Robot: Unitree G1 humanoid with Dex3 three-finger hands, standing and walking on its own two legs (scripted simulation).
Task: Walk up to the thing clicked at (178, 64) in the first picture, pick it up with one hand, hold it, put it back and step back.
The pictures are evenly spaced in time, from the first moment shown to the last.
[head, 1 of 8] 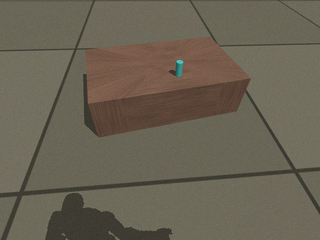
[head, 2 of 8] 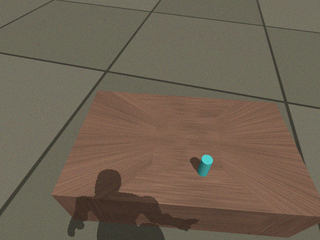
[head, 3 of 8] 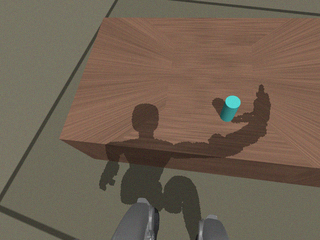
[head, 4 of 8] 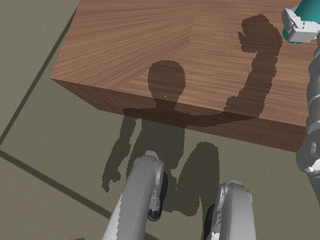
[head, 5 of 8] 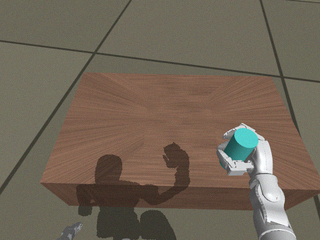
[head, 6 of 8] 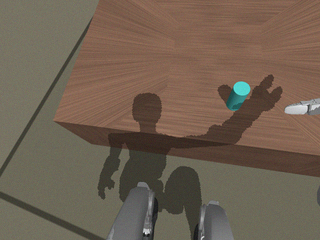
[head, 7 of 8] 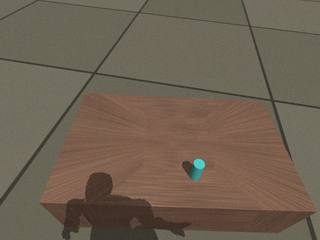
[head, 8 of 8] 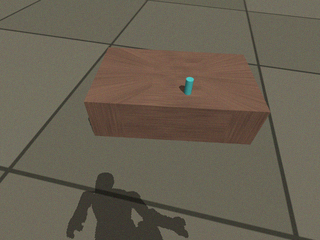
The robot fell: no
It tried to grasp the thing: yes
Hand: right
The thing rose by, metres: 0.38
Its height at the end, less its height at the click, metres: +0.00
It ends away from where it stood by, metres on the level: 0.02
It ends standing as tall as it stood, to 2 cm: yes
